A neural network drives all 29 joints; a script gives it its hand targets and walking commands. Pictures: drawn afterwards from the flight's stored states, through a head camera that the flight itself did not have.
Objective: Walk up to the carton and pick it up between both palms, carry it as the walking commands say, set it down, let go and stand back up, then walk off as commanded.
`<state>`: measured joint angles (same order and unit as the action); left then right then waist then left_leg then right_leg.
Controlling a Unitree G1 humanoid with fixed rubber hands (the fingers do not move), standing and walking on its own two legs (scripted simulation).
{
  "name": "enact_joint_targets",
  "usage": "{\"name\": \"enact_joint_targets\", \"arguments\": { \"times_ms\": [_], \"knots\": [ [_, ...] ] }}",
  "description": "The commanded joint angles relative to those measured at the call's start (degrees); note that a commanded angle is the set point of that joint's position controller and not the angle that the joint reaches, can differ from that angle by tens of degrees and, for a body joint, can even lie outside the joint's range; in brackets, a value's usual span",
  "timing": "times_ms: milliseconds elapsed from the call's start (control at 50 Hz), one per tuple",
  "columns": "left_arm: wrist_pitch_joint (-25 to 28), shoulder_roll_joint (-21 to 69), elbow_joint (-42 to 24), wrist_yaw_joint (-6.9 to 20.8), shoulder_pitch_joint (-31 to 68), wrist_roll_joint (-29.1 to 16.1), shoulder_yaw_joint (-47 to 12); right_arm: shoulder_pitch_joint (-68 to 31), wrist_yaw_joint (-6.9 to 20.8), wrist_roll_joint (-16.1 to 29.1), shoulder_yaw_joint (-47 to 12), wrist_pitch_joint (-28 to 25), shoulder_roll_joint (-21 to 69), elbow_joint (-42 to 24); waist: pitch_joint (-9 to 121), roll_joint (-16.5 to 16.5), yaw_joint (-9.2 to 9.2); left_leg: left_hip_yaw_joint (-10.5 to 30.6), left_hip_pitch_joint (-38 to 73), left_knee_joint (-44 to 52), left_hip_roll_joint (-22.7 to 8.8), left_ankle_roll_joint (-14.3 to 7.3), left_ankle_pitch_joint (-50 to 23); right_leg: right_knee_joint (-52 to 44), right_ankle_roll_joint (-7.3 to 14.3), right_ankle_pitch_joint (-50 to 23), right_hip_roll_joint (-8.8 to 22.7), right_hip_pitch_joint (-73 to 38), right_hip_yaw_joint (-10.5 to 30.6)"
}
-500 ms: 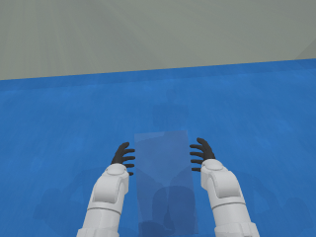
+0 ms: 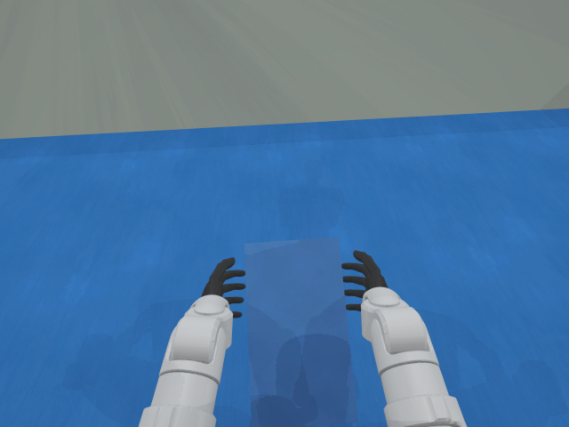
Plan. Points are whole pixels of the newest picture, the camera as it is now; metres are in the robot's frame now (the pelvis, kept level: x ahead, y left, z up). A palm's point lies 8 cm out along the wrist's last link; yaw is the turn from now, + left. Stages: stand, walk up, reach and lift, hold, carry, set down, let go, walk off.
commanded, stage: carry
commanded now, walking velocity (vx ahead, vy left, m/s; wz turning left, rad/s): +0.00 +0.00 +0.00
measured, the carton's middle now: (295, 323) +0.32 -0.01 -0.07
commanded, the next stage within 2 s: none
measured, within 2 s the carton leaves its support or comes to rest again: neither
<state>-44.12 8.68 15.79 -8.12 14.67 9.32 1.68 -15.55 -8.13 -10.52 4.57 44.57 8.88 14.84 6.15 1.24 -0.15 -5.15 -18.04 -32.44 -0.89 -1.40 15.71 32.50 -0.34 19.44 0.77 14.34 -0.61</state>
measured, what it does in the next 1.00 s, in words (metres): stands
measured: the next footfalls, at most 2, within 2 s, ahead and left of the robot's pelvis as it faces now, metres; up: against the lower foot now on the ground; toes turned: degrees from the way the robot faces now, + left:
none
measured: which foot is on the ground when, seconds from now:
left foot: down 0.00-1.00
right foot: down 0.00-1.00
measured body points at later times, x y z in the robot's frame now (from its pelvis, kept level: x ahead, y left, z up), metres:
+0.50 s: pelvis -0.01 +0.01 +0.00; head -0.05 +0.01 +0.45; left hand +0.29 +0.12 +0.03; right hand +0.29 -0.11 +0.03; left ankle +0.01 +0.10 -0.73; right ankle -0.03 -0.12 -0.73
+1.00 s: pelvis -0.03 +0.01 +0.00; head -0.05 +0.00 +0.45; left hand +0.28 +0.12 +0.04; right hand +0.28 -0.12 +0.03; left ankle +0.01 +0.10 -0.73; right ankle -0.03 -0.12 -0.73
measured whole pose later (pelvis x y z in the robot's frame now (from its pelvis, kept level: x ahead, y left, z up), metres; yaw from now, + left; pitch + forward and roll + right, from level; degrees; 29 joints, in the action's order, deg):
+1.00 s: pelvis -0.03 +0.01 +0.00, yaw +0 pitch +1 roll +0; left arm -43.5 8.8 15.8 -8.1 15.2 8.3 1.5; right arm -15.0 -8.4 -10.0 5.3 44.2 8.8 14.0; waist 6.3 1.3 -0.3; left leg -5.5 -20.2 -31.4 -0.6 -2.3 12.8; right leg 31.9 -1.0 16.6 1.1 16.7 -0.4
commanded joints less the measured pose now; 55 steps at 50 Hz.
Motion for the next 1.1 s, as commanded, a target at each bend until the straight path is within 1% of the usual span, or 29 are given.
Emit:
{"name": "enact_joint_targets", "arguments": {
  "times_ms": [0, 20, 100, 140, 200, 240, 280, 320, 360, 440, 460, 480, 500, 520, 560, 580, 620, 720, 780, 820, 860, 880, 900, 940, 960, 980, 1020, 1060, 1080],
  "knots": [
    [4.17, 57.06, -10.72, 10.89, 26.47, -11.13, -23.12, -26.14, 11.47, 10.35, -23.33, -3.23, 53.67, -9.29, 17.29, -0.91, 0.23, 7.41, 10.9, 3.99, -7.12, -0.82, -19.47, -4.7, 1.81, -17.3, 5.74, -1.1, 4.15],
    [4.72, 57.01, -12.49, 11.21, 29.0, -11.64, -23.64, -27.78, 11.73, 10.84, -24.15, -3.51, 54.57, -9.68, 15.83, -1.83, 0.21, 7.2, 10.54, 3.81, -7.23, -0.55, -19.76, -4.69, 1.87, -18.21, 5.83, -0.72, 4.39],
    [4.38, 57.51, -11.88, 10.98, 27.02, -11.14, -23.66, -27.1, 11.89, 11.33, -24.35, -3.37, 54.5, -9.88, 18.21, 0.33, 0.08, 7.14, 10.62, 3.49, -7.06, -0.92, -20.7, -4.71, 2.06, -18.7, 5.79, -1.9, 4.37],
    [4.81, 57.11, -11.87, 11.29, 27.55, -10.91, -23.06, -27.91, 12.08, 11.28, -25.23, -3.42, 54.8, -9.47, 18.35, -3.58, 0.26, 6.66, 9.8, 3.06, -6.69, -0.84, -19.51, -4.42, 1.72, -21.05, 5.96, -3.47, 3.69],
    [4.81, 57.58, -12.37, 11.18, 28.36, -11.36, -23.82, -25.79, 12.16, 10.95, -24.47, -3.13, 55.49, -7.65, 17.49, -1.9, 0.33, 6.29, 9.57, 2.59, -6.74, -0.64, -22.7, -3.22, 1.69, -24.01, 5.9, -3.21, 3.26],
    [4.71, 57.87, -10.96, 11.49, 26.58, -11.66, -23.67, -25.81, 12.22, 11.13, -24.81, -3.45, 55.32, -8.57, 18.56, -2.14, 0.16, 6.83, 11.02, 2.84, -7.17, -0.86, -23.81, -3.33, 1.61, -21.91, 5.59, -2.64, 3.41],
    [4.48, 59.1, -10.2, 11.46, 26.58, -11.63, -24.39, -26.67, 12.28, 11.58, -24.68, -3.64, 55.71, -8.75, 17.53, 1.77, 0.06, 6.5, 10.58, 3.7, -7.02, -0.58, -20.23, -4.16, 2.13, -17.9, 5.65, -1.29, 3.89],
    [4.71, 58.26, -12.59, 11.23, 30.19, -11.7, -24.81, -25.49, 12.4, 10.94, -23.47, -3.33, 55.76, -6.81, 16.17, 1.61, 0.11, 7.49, 9.07, 4.28, -7.45, -0.6, -20.45, -3.99, 1.99, -16.79, 5.35, -1.03, 3.55],
    [4.43, 58.03, -9.85, 11.36, 27.62, -11.15, -23.29, -29.19, 12.5, 11.9, -25.3, -3.45, 55.06, -9.66, 16.73, -3.09, 0.0, 7.8, 10.0, 4.42, -7.46, -0.82, -18.46, -4.74, 1.82, -16.21, 5.33, -0.52, 3.91],
    [4.84, 58.19, -10.26, 11.59, 29.25, -11.18, -23.23, -26.71, 12.58, 10.61, -23.86, -3.23, 55.57, -5.82, 17.06, -2.04, 0.15, 7.97, 9.14, 5.66, -7.67, -1.11, -16.85, -4.79, 1.82, -13.63, 4.98, -0.87, 3.33],
    [4.79, 58.78, -9.3, 11.74, 28.0, -11.45, -23.4, -26.62, 12.66, 10.97, -24.07, -3.48, 55.69, -6.79, 15.91, -0.77, -0.02, 7.71, 8.96, 5.86, -7.47, -0.9, -17.29, -4.72, 1.62, -13.51, 4.99, -0.05, 3.48],
    [5.29, 59.18, -11.62, 11.95, 30.34, -12.49, -24.5, -28.13, 12.56, 11.41, -24.68, -3.96, 56.2, -8.29, 16.9, -1.87, 0.11, 7.62, 8.99, 5.29, -7.46, -0.98, -16.16, -5.43, 1.92, -14.47, 5.15, -0.75, 4.05],
    [5.13, 59.34, -9.99, 11.92, 29.45, -12.1, -24.49, -28.48, 12.41, 11.29, -24.42, -4.16, 55.97, -7.81, 15.09, 0.28, 0.14, 7.16, 8.32, 5.39, -6.92, -0.82, -14.45, -5.92, 1.72, -13.79, 5.61, 0.7, 4.43],
    [5.37, 59.46, -12.2, 11.79, 30.75, -12.63, -24.98, -28.64, 12.39, 11.82, -25.31, -4.08, 56.78, -8.72, 15.71, -1.74, 0.25, 7.71, 8.21, 5.94, -7.02, -0.83, -13.5, -6.1, 1.91, -13.29, 5.03, -0.68, 3.93],
    [4.98, 59.61, -10.69, 11.33, 29.1, -11.97, -24.6, -27.31, 12.51, 11.93, -24.78, -3.77, 56.56, -7.72, 16.9, -1.29, 0.0, 7.7, 9.08, 6.0, -7.46, -0.59, -16.09, -5.29, 2.25, -13.66, 5.07, -1.07, 3.65],
    [4.95, 60.28, -10.5, 11.34, 30.0, -12.15, -25.05, -27.59, 12.58, 11.63, -24.04, -3.85, 56.55, -7.51, 16.37, 1.71, 0.01, 8.07, 9.48, 6.49, -7.69, -0.75, -15.53, -5.39, 2.03, -12.11, 4.84, 0.36, 3.52],
    [4.92, 59.67, -10.59, 11.33, 29.57, -11.92, -24.49, -26.99, 12.56, 11.68, -24.4, -3.52, 56.65, -6.67, 14.93, 0.84, -0.08, 8.9, 7.96, 8.39, -7.95, -0.87, -10.39, -5.84, 2.09, -8.79, 4.42, 1.08, 3.35],
    [5.19, 59.71, -10.32, 11.62, 28.92, -12.19, -24.23, -29.17, 12.68, 12.37, -25.53, -4.1, 56.36, -9.15, 16.97, -2.06, -0.06, 8.11, 8.1, 7.53, -7.19, -0.89, -13.14, -5.82, 1.91, -11.41, 4.89, -0.36, 3.41],
    [5.41, 60.35, -11.34, 11.39, 29.55, -12.39, -24.8, -27.9, 12.43, 11.99, -24.65, -4.1, 56.72, -8.27, 18.17, 0.82, -0.01, 8.52, 8.44, 7.58, -7.44, -0.92, -12.93, -5.38, 2.11, -10.83, 4.91, 0.11, 3.37],
    [5.29, 60.74, -10.31, 11.53, 27.89, -12.7, -24.72, -30.0, 12.45, 13.09, -26.99, -4.29, 56.85, -11.78, 17.61, -3.0, 0.01, 7.49, 8.74, 5.69, -7.13, -0.73, -14.46, -6.04, 2.36, -14.67, 5.34, -0.7, 4.17],
    [4.78, 60.84, -10.23, 11.52, 26.28, -12.81, -24.98, -28.42, 12.31, 13.05, -26.56, -3.96, 56.6, -11.84, 18.29, -1.43, 0.16, 6.92, 9.69, 5.95, -6.9, -0.59, -16.22, -4.91, 2.25, -16.26, 5.51, -0.27, 4.15],
    [5.17, 59.77, -11.93, 11.35, 29.13, -12.81, -24.5, -27.34, 12.22, 12.24, -24.96, -3.72, 56.3, -8.93, 18.17, -0.77, 0.13, 7.66, 8.83, 6.71, -7.28, -0.59, -14.86, -4.9, 2.44, -12.94, 5.09, -0.23, 3.37],
    [5.2, 58.7, -13.3, 11.39, 28.88, -12.93, -24.55, -25.84, 12.08, 12.06, -25.35, -3.5, 56.01, -9.21, 18.74, -2.41, 0.07, 7.96, 8.47, 6.11, -7.35, -0.99, -14.17, -5.1, 2.41, -13.11, 5.2, -1.08, 3.65],
    [4.94, 59.7, -12.18, 11.46, 27.12, -12.77, -25.03, -26.13, 12.09, 12.15, -25.86, -3.62, 56.02, -10.63, 18.68, -0.97, 0.05, 6.97, 8.7, 5.01, -7.03, -0.69, -15.14, -5.28, 2.37, -15.19, 5.82, -0.67, 4.14],
    [4.89, 59.65, -11.41, 11.54, 26.22, -12.95, -24.87, -27.65, 12.07, 12.73, -26.74, -3.84, 55.86, -12.1, 18.25, -2.69, 0.07, 7.03, 9.12, 4.94, -6.91, -0.74, -14.82, -5.1, 2.35, -16.36, 5.78, -0.79, 4.39],
    [4.68, 59.31, -11.65, 11.23, 27.2, -12.91, -24.77, -25.63, 11.99, 11.93, -24.94, -3.43, 55.64, -9.66, 17.17, 0.04, 0.18, 7.24, 9.34, 5.42, -7.05, -0.35, -16.07, -5.15, 2.16, -15.53, 5.48, 0.7, 3.97],
    [4.59, 58.19, -9.78, 11.35, 27.68, -11.42, -23.39, -27.11, 12.31, 11.48, -24.62, -3.38, 54.87, -8.09, 15.51, -1.06, 0.08, 7.64, 6.4, 6.6, -6.84, -0.65, -9.67, -5.97, 2.49, -10.53, 5.23, 0.91, 3.92],
    [4.82, 58.45, -11.14, 11.32, 28.03, -11.85, -23.57, -26.18, 12.27, 11.43, -24.69, -3.29, 55.15, -8.29, 16.0, -2.24, 0.07, 8.17, 6.62, 7.01, -7.06, -0.53, -8.55, -6.27, 2.22, -10.09, 4.93, 1.01, 3.85],
    [5.08, 58.73, -11.88, 11.2, 29.26, -12.21, -24.35, -27.13, 12.2, 11.78, -24.66, -3.75, 55.26, -8.66, 15.38, -0.06, 0.07, 8.29, 6.5, 7.68, -6.95, -0.33, -8.31, -6.32, 2.54, -9.57, 4.86, 1.24, 4.05]
  ]
}}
